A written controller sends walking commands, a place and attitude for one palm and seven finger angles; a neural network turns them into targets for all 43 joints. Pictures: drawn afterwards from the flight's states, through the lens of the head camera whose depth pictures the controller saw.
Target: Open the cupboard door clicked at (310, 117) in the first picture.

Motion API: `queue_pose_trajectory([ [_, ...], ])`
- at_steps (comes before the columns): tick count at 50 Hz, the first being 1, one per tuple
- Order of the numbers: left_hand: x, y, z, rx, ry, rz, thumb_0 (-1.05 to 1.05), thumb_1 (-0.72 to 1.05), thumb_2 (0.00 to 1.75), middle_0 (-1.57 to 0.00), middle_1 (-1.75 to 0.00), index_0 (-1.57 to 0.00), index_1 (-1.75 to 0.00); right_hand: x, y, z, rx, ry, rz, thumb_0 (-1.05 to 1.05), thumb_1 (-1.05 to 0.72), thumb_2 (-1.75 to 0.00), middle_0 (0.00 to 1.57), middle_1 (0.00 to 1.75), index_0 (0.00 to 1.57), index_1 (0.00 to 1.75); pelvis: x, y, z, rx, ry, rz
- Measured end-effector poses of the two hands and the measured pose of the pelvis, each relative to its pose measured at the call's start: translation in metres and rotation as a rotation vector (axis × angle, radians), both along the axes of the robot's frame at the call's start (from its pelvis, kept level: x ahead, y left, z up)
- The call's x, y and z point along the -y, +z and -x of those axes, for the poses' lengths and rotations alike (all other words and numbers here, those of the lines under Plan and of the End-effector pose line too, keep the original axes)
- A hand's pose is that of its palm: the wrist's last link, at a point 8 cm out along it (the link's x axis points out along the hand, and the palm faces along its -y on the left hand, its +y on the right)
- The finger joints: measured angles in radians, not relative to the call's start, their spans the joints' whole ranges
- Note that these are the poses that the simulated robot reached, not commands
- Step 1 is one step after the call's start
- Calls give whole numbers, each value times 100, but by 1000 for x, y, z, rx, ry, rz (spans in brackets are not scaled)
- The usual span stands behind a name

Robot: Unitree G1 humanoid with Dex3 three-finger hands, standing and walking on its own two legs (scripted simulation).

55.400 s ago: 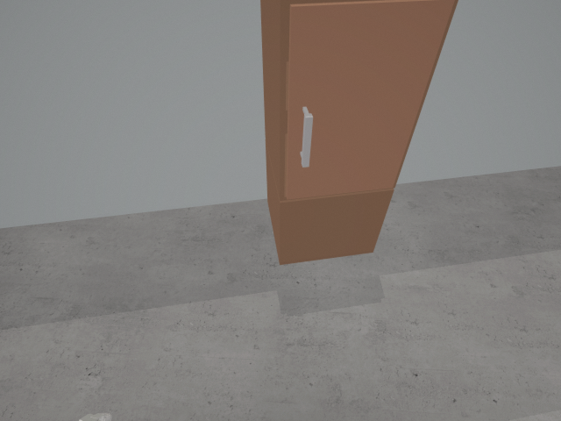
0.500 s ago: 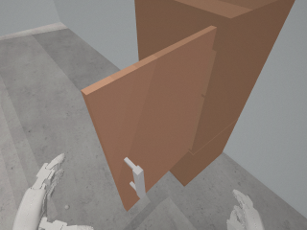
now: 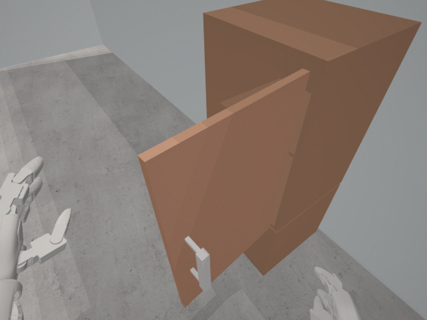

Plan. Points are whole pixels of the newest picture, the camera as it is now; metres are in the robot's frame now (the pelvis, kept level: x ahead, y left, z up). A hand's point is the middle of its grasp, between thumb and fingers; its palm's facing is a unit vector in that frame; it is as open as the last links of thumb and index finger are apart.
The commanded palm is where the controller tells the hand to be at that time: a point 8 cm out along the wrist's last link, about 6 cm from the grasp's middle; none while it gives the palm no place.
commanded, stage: draw the hand back to the body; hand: left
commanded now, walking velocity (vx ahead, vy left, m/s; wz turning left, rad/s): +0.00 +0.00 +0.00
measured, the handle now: (198, 265) +0.26 +0.08 -0.08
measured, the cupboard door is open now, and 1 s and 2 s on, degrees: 96 96 96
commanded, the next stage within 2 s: step back with the hand held close in 0.40 s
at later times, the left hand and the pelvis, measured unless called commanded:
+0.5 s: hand (57, 232) +0.18 +0.25 +0.16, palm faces +0.43 -0.80 -0.41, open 7.4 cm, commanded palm +0.14 +0.29 +0.18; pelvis -0.01 -0.01 +0.00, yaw -1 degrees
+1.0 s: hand (33, 253) +0.15 +0.27 +0.16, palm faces +0.38 -0.77 -0.51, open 7.4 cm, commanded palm +0.09 +0.30 +0.18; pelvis -0.06 +0.01 +0.00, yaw -2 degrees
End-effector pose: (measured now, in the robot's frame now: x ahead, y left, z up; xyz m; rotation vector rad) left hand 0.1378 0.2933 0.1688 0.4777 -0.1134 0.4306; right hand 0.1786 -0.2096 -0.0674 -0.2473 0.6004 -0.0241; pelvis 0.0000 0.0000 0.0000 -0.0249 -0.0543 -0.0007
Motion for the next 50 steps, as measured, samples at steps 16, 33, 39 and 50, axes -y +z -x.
queue_pose_trajectory([
  [16, 6, 2, -1, 2, -17, 10, 1, 87, 89, -21, -30, -21, -30, 15, -6, 17, -60, -36, 3, 1, -91, -90, 20, 30, 20, 30, 6, 4, 6, 20, -16, -4],
  [33, 1, 15, -7, 57, -18, -60, 2, 89, 90, -21, -30, -22, -30, 24, -2, 24, -61, -70, 12, 1, -91, -90, 20, 30, 20, 30, 10, 4, 18, -24, -20, -2],
  [39, 6, 11, -6, 1, -91, -94, 2, 89, 90, -21, -30, -21, -30, 36, -2, 38, -84, -145, 39, 1, -91, -90, 20, 30, 20, 30, 2, 2, 27, -57, -29, -14],
  [50, -8, 10, 32, 38, -79, -128, 2, 89, 90, -21, -30, -22, -30, 33, -1, 77, -99, -184, 82, 1, -91, -90, 20, 30, 20, 30, -7, -4, 58, -50, -31, -27],
])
